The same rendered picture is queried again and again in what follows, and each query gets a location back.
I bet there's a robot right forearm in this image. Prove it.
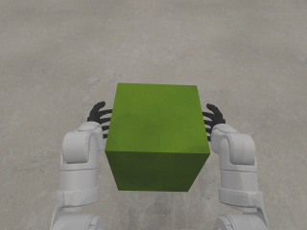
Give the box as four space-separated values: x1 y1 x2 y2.
210 124 270 230

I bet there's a robot left hand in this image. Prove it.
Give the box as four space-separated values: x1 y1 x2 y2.
87 102 113 139

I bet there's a left robot upper arm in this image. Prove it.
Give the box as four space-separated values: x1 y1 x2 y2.
52 213 105 230

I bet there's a robot left forearm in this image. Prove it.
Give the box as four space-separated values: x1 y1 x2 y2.
49 121 105 230

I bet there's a carton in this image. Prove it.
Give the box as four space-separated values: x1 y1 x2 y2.
105 82 210 193

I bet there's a robot right hand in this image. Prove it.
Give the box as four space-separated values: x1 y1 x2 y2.
202 103 225 142

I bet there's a right robot upper arm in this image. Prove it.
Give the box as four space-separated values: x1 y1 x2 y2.
214 214 268 230

